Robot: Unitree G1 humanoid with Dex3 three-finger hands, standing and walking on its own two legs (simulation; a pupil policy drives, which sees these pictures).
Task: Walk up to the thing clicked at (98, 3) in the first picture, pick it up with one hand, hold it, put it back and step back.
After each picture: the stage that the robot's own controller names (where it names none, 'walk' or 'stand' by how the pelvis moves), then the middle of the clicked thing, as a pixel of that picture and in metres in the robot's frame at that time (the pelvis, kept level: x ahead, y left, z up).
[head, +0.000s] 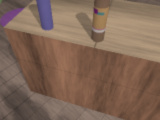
stand; (99, 18) +0.72 -0.07 +0.06
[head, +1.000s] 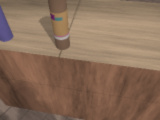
walk; (60, 23) +0.61 +0.14 +0.08
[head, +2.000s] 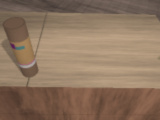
stand; (23, 50) +0.48 +0.23 +0.06
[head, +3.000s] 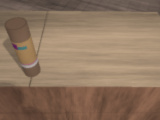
stand; (25, 50) +0.48 +0.23 +0.06
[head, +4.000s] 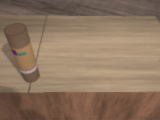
stand; (24, 56) +0.46 +0.23 +0.05
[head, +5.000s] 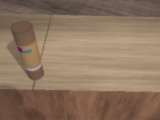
stand; (30, 54) +0.47 +0.22 +0.05
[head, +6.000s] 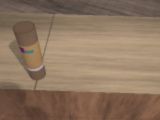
stand; (32, 54) +0.47 +0.21 +0.05
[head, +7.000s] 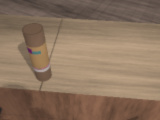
rise first; (39, 55) +0.47 +0.20 +0.05
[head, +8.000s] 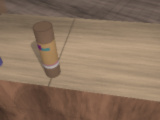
go down; (48, 52) +0.49 +0.19 +0.06
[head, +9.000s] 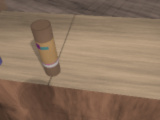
go down; (47, 51) +0.49 +0.19 +0.06
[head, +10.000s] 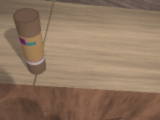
go down; (32, 46) +0.47 +0.17 +0.07
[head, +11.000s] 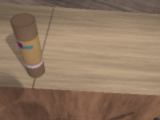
approach; (30, 50) +0.47 +0.18 +0.07
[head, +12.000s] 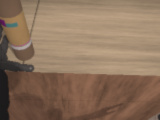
close; (16, 29) +0.49 +0.20 +0.11
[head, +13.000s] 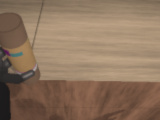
lift; (21, 55) +0.40 +0.18 +0.11
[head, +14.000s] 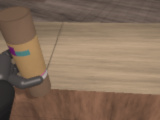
lift; (29, 58) +0.31 +0.15 +0.22
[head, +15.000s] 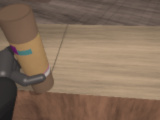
hold; (31, 56) +0.31 +0.15 +0.23
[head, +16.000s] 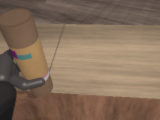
hold; (31, 60) +0.31 +0.15 +0.22
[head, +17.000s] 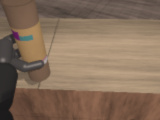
crouch; (31, 44) +0.37 +0.15 +0.22
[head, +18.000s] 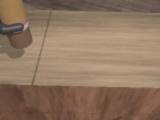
lower; (10, 7) +0.46 +0.19 +0.26
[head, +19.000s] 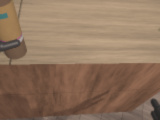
lower; (5, 22) +0.49 +0.18 +0.13
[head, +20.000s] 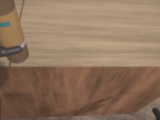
lower; (8, 28) +0.47 +0.18 +0.13
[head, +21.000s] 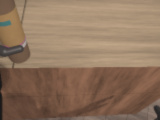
lower; (9, 28) +0.47 +0.18 +0.13
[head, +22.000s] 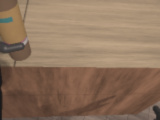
lower; (10, 25) +0.48 +0.18 +0.13
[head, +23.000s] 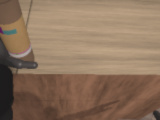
open; (14, 34) +0.45 +0.18 +0.12
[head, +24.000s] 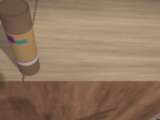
sink last; (23, 44) +0.44 +0.16 +0.11
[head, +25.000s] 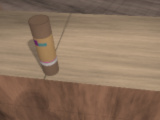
stand; (45, 48) +0.48 +0.19 +0.10
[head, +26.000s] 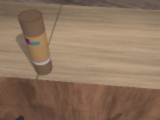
stand; (38, 46) +0.46 +0.18 +0.10
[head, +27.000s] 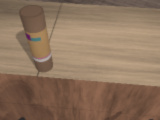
stand; (39, 43) +0.47 +0.18 +0.11
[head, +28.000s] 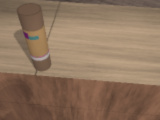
stand; (37, 41) +0.47 +0.18 +0.11
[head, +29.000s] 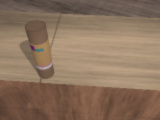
stand; (41, 52) +0.48 +0.18 +0.06
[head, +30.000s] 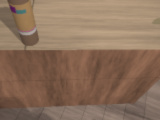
walk; (23, 16) +0.56 +0.23 +0.09
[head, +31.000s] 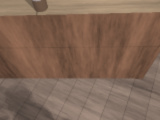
walk; out of the picture +0.79 +0.24 +0.08
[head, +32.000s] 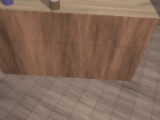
stand; out of the picture +1.04 +0.20 +0.07
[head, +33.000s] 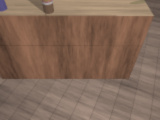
stand; out of the picture +1.02 +0.23 +0.05
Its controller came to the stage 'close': yes
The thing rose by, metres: 0.20
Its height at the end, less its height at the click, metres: +0.00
